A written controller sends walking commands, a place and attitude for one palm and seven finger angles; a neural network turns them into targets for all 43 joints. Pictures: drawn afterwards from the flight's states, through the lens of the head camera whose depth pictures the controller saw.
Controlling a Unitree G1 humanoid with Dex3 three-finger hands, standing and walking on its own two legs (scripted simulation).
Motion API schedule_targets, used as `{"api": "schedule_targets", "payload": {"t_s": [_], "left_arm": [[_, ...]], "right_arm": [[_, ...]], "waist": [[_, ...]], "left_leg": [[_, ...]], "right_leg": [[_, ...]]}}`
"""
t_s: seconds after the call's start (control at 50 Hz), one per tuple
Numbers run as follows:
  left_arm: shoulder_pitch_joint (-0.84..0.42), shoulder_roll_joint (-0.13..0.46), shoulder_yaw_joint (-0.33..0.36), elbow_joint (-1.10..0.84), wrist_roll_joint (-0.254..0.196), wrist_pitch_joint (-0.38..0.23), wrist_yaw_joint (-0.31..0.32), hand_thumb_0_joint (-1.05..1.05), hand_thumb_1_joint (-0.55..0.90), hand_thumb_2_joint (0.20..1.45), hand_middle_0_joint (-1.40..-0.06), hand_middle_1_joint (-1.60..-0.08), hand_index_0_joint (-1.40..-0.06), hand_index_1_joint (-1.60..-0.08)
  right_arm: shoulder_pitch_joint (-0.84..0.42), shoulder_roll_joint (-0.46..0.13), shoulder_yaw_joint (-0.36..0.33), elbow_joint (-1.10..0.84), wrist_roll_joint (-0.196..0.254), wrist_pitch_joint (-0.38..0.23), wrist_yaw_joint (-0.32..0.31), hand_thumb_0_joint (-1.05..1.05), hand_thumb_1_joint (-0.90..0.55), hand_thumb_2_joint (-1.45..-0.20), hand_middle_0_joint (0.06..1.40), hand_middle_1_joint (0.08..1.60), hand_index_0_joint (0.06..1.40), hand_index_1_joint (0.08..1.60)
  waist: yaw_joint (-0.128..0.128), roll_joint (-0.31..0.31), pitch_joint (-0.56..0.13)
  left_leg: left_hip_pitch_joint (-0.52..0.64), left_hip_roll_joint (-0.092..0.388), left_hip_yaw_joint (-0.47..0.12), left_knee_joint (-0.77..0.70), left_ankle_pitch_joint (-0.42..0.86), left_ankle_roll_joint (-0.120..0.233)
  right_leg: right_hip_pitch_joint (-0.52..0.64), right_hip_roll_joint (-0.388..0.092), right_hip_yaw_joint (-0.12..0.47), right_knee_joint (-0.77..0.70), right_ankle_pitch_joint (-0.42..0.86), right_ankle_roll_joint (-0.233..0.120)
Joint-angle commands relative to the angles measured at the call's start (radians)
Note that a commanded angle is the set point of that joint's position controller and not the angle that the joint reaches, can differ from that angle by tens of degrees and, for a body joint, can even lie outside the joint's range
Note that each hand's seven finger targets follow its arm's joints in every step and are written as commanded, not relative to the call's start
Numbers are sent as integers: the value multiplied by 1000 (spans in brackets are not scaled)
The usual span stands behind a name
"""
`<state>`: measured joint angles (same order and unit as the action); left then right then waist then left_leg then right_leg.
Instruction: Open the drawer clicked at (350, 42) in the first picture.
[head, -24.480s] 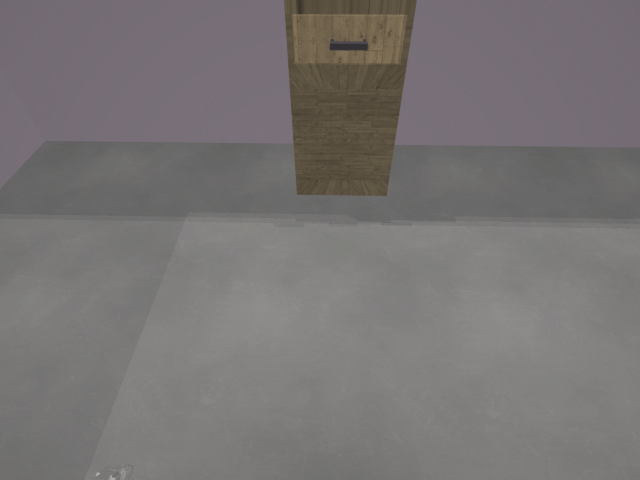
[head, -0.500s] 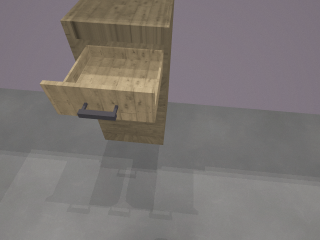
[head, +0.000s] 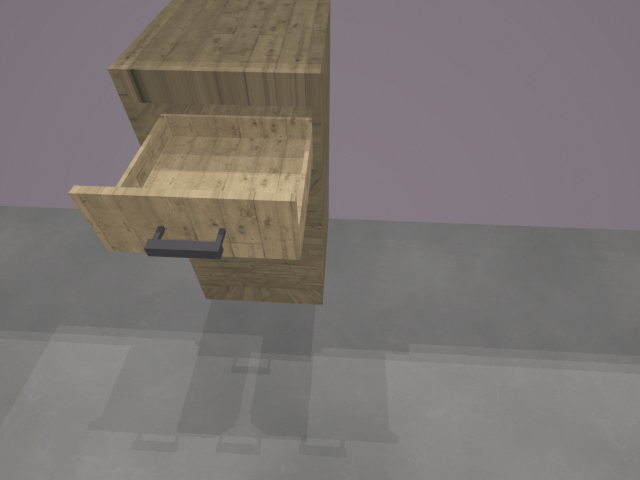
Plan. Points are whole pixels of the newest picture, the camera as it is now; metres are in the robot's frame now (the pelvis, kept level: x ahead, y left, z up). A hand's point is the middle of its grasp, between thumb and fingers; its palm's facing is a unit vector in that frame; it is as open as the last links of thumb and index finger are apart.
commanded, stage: let the arm hang, fingers relaxed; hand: left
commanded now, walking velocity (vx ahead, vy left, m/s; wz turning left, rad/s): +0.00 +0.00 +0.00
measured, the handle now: (187, 240) +0.51 +0.27 -0.05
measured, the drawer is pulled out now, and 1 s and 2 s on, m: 0.29 0.29 0.29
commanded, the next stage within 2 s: look to check the result in 0.08 s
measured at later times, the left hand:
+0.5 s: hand out of the picture +0.01 +0.16 -0.17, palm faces +0.04 -0.98 -0.19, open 7.4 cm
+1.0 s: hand out of the picture +0.02 +0.16 -0.17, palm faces +0.03 -0.98 -0.20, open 7.4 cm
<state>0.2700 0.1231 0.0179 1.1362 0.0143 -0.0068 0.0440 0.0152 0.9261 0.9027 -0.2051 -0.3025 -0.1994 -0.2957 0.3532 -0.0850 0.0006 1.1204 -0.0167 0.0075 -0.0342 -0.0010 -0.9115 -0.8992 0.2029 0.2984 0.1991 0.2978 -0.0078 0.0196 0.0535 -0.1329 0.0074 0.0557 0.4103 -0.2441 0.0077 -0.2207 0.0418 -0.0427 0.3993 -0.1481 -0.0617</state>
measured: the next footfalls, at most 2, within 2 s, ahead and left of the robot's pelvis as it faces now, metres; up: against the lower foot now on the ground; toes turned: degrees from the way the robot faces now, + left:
none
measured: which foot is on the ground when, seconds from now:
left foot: down 0.00-1.00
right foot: down 0.00-1.00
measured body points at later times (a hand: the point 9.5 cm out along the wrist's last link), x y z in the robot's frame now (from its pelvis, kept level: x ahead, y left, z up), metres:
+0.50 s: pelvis +0.02 +0.00 +0.00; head +0.04 -0.01 +0.45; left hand +0.01 +0.21 -0.16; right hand -0.02 -0.20 -0.17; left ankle -0.01 +0.11 -0.74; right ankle +0.05 -0.08 -0.74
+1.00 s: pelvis +0.02 +0.00 +0.00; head +0.04 -0.01 +0.45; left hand +0.02 +0.22 -0.16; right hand -0.01 -0.21 -0.16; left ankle -0.01 +0.11 -0.74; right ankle +0.05 -0.08 -0.74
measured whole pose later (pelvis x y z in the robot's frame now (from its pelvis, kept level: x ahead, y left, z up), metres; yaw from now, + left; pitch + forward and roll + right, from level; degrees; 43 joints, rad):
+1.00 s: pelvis +0.02 +0.00 +0.00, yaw +0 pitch -2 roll +0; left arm 0.26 0.13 0.01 1.15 0.01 -0.01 0.05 0.01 0.91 0.90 -0.20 -0.30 -0.20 -0.30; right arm 0.32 -0.11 -0.01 1.14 -0.01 0.01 -0.04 0.00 -0.91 -0.90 0.20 0.30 0.20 0.30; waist -0.01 0.02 0.07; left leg -0.08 0.02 0.06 0.37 -0.26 0.00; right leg -0.17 0.06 -0.04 0.37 -0.17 -0.07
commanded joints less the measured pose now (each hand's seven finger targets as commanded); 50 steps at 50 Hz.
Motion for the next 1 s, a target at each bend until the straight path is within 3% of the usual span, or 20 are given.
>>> {"api": "schedule_targets", "payload": {"t_s": [0.0, 0.04, 0.2, 0.34, 0.44, 0.56, 0.62, 0.66, 0.82, 0.98], "left_arm": [[79, 97, 16, -18, 0, -7, 2, 0, 900, 900, -200, -300, -200, -300], [75, 100, 17, -19, -1, -7, 1, 0, 900, 900, -200, -300, -200, -300], [78, 96, 14, -5, -2, -10, 2, 0, 900, 900, -200, -300, -200, -300], [69, 99, 12, -1, -2, -7, 2, 0, 900, 900, -200, -300, -200, -300], [73, 97, 12, -2, -3, -11, 3, 0, 900, 900, -200, -300, -200, -300], [70, 101, 12, -3, -3, -11, 3, 0, 900, 900, -200, -300, -200, -300], [70, 101, 12, -4, -3, -12, 4, 0, 900, 900, -200, -300, -200, -300], [66, 107, 13, -6, -3, -12, 3, 0, 900, 900, -200, -300, -200, -300], [65, 108, 12, -5, -3, -14, 5, 0, 900, 900, -200, -300, -200, -300], [63, 110, 11, -5, -4, -11, 2, 0, 900, 900, -200, -300, -200, -300]], "right_arm": [[113, -72, -18, 0, 5, -3, -5, 0, -900, -900, 200, 300, 200, 300], [115, -74, -18, 3, 5, -5, -5, 0, -900, -900, 200, 300, 200, 300], [97, -81, -17, 4, 8, -6, -10, 0, -900, -900, 200, 300, 200, 300], [95, -85, -17, 7, 7, -5, -10, 0, -900, -900, 200, 300, 200, 300], [89, -89, -19, 6, 8, -9, -11, 0, -900, -900, 200, 300, 200, 300], [82, -91, -18, 9, 8, -6, -11, 0, -900, -900, 200, 300, 200, 300], [79, -91, -18, 10, 8, -7, -12, 0, -900, -900, 200, 300, 200, 300], [76, -93, -20, 7, 9, -8, -11, 0, -900, -900, 200, 300, 200, 300], [74, -94, -20, 10, 9, -7, -12, 0, -900, -900, 200, 300, 200, 300], [70, -101, -20, 11, 7, -5, -11, 0, -900, -900, 200, 300, 200, 300]], "waist": [[-2, -5, 70], [-1, -20, 64], [-1, 10, 50], [-4, -5, 61], [-3, -2, 32], [-3, -16, 57], [-3, 12, 44], [-3, -22, 41], [-4, -13, 39], [-2, -4, 58]], "left_leg": [[-79, 80, -78, -88, 1, 33], [-81, 78, -78, -92, 6, 33], [-43, 88, -75, -91, 49, 28], [-46, 91, -73, -102, 28, 28], [-26, 94, -69, -97, 66, 26], [-37, 91, -68, -101, 50, 24], [-21, 96, -68, -99, 71, 24], [-26, 93, -68, -103, 64, 24], [-14, 96, -68, -103, 85, 22], [-18, 92, -66, -110, 42, 21]], "right_leg": [[2, -125, 139, -115, -81, -1], [17, -129, 137, -117, -74, 0], [28, -129, 129, -103, 11, -3], [27, -125, 135, -112, -13, 0], [52, -128, 133, -100, 59, 0], [47, -128, 133, -107, 46, 3], [49, -127, 131, -101, 70, 1], [61, -129, 129, -101, 74, 4], [68, -132, 127, -100, 116, 4], [47, -128, 139, -121, 32, 3]]}}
